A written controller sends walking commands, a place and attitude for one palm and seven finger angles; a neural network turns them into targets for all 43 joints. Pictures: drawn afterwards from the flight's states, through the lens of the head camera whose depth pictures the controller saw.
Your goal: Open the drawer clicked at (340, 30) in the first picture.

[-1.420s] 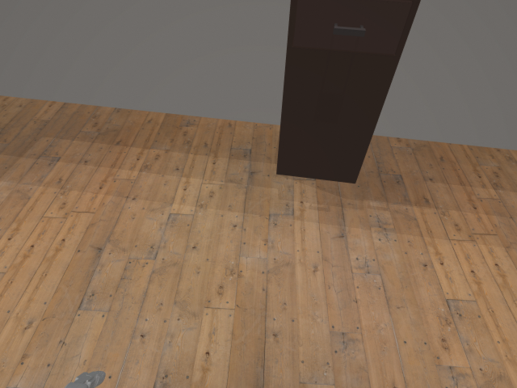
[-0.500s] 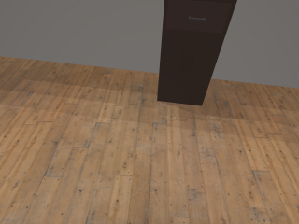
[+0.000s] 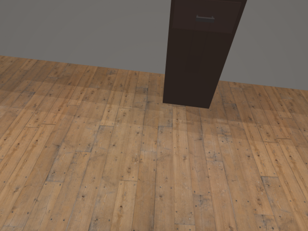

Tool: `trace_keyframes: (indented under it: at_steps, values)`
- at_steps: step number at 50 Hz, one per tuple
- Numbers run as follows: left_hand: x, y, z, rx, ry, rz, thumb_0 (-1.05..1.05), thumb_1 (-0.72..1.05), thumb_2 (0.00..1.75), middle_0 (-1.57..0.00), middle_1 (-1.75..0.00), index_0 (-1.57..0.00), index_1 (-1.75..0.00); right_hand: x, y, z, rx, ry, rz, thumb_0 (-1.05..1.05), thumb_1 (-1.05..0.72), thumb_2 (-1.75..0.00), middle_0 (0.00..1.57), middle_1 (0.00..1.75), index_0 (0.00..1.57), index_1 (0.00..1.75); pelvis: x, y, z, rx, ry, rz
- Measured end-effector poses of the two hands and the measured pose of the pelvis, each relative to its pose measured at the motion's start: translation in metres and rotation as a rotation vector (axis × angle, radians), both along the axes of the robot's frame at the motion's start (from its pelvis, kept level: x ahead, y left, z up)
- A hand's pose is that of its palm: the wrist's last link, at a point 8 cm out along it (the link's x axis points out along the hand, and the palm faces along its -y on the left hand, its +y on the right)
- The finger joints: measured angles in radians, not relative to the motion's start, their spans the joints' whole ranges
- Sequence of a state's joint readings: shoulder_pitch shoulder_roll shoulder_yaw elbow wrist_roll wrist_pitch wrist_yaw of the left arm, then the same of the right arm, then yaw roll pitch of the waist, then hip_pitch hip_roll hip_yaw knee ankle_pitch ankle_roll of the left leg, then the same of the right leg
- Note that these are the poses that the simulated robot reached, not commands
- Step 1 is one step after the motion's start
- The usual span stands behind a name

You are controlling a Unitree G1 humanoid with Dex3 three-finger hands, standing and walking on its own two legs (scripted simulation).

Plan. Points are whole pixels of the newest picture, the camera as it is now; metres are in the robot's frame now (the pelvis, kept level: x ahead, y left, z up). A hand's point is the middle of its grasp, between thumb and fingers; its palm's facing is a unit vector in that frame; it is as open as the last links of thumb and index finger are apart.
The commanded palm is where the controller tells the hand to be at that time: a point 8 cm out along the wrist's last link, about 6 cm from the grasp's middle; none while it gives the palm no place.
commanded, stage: look at it before walking up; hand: left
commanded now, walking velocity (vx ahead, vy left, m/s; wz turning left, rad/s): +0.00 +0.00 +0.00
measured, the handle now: (204, 18) +1.30 -0.24 +0.03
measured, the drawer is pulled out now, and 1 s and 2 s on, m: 0.00 0.00 0.00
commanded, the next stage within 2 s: walk to a spot facing it in 0.12 s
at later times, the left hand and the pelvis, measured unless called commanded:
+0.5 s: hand out of the picture +0.06 +0.21 -0.18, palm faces -0.11 -0.95 -0.29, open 7.4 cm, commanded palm none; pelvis -0.01 -0.01 -0.01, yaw -7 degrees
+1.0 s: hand out of the picture +0.06 +0.12 -0.15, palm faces -0.25 -0.94 -0.22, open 7.4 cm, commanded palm none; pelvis +0.05 -0.06 +0.00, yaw -21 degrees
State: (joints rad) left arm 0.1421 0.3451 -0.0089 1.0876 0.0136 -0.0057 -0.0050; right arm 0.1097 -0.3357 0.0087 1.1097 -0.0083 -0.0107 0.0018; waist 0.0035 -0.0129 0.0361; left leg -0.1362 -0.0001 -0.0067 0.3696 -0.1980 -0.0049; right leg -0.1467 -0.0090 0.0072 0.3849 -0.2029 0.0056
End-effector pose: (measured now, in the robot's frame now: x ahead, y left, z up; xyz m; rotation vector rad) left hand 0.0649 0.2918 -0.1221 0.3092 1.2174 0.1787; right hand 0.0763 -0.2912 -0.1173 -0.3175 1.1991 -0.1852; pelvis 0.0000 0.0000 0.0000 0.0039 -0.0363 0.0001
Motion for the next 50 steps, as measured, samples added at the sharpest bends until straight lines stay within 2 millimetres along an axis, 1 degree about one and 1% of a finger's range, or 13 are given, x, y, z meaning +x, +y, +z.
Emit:
trace_keyframes:
  at_steps: [10,15,18,22,26,29,31,33,36,39,42,46,50]
  values:
    - [0.005,0.001,0.002,0.004,-0.006,-0.001,0.0,0.9,0.9,-0.2,-0.3,-0.2,-0.3,0.008,0.0,0.001,0.0,-0.013,0.005,0.01,-0.9,-0.9,0.21,0.3,0.2,0.3,0.003,0.0,0.001,0.001,-0.002,-0.001]
    - [0.006,0.0,0.002,0.005,-0.002,-0.002,0.0,0.9,0.9,-0.2,-0.3,-0.2,-0.3,0.008,-0.001,0.001,-0.002,-0.015,0.001,0.01,-0.9,-0.9,0.21,0.3,0.2,0.3,0.003,-0.001,0.0,0.001,-0.001,-0.011]
    - [0.004,-0.004,-0.001,0.006,0.017,-0.007,0.0,0.9,0.9,-0.2,-0.3,-0.2,-0.3,0.005,0.001,-0.003,0.001,-0.023,-0.024,0.01,-0.9,-0.9,0.21,0.3,0.2,0.3,0.001,-0.001,-0.002,0.004,0.004,-0.037]
    - [0.001,-0.017,-0.011,-0.015,0.055,-0.033,0.0,0.9,0.9,-0.2,-0.3,-0.2,-0.3,-0.009,0.009,-0.012,0.03,-0.027,-0.072,0.01,-0.91,-0.9,0.21,0.3,0.2,0.3,-0.003,-0.004,-0.007,0.014,0.009,-0.078]
    - [-0.002,-0.038,-0.02,-0.034,0.087,-0.066,0.0,0.9,0.9,-0.2,-0.3,-0.2,-0.3,-0.031,0.013,-0.027,0.076,-0.021,-0.13,0.01,-0.9,-0.9,0.21,0.3,0.2,0.3,-0.01,-0.012,-0.014,0.038,0.002,-0.134]
    - [-0.003,-0.058,-0.021,-0.041,0.096,-0.088,0.0,0.91,0.9,-0.2,-0.3,-0.2,-0.3,-0.051,0.01,-0.041,0.115,-0.009,-0.177,0.01,-0.9,-0.9,0.21,0.3,0.2,0.3,-0.013,-0.023,-0.02,0.043,-0.007,-0.177]
    - [-0.004,-0.071,-0.024,-0.044,0.081,-0.106,0.0,0.9,0.9,-0.2,-0.3,-0.2,-0.3,-0.062,0.003,-0.054,0.138,0.002,-0.204,0.01,-0.9,-0.9,0.21,0.3,0.2,0.3,-0.012,-0.033,-0.027,0.035,-0.005,-0.199]
    - [-0.008,-0.083,-0.024,-0.046,0.068,-0.108,0.0,0.9,0.9,-0.2,-0.3,-0.2,-0.3,-0.07,-0.002,-0.059,0.151,0.028,-0.221,0.01,-0.9,-0.9,0.21,0.3,0.2,0.3,-0.013,-0.04,-0.029,0.023,-0.005,-0.201]
    - [-0.017,-0.098,-0.016,-0.059,0.077,-0.095,0.0,0.9,0.9,-0.2,-0.3,-0.2,-0.3,-0.075,-0.01,-0.049,0.163,0.04,-0.237,0.01,-0.91,-0.9,0.21,0.3,0.2,0.3,-0.009,-0.048,-0.018,0.026,-0.002,-0.221]
    - [-0.024,-0.11,-0.007,-0.074,0.115,-0.11,0.0,0.9,0.9,-0.2,-0.3,-0.2,-0.3,-0.072,-0.02,-0.035,0.16,0.007,-0.266,0.01,-0.91,-0.9,0.21,0.3,0.2,0.3,-0.002,-0.055,-0.007,0.038,0.013,-0.257]
    - [-0.024,-0.117,-0.001,-0.082,0.152,-0.135,0.0,0.9,0.9,-0.2,-0.3,-0.2,-0.3,-0.066,-0.03,-0.024,0.146,-0.032,-0.304,0.01,-0.91,-0.9,0.21,0.3,0.2,0.3,0.007,-0.059,0.0,0.045,0.028,-0.295]
    - [-0.013,-0.121,0.001,-0.085,0.183,-0.159,0.0,0.9,0.9,-0.2,-0.3,-0.2,-0.3,-0.055,-0.04,-0.018,0.124,-0.062,-0.347,0.01,-0.91,-0.9,0.2,0.3,0.2,0.3,0.024,-0.061,0.003,0.04,0.042,-0.338]
    - [0.007,-0.121,-0.001,-0.086,0.189,-0.174,0.0,0.9,0.9,-0.2,-0.3,-0.2,-0.3,-0.037,-0.041,-0.015,0.111,-0.074,-0.371,0.01,-0.91,-0.9,0.2,0.3,0.2,0.3,0.046,-0.061,0.002,0.027,0.049,-0.37]
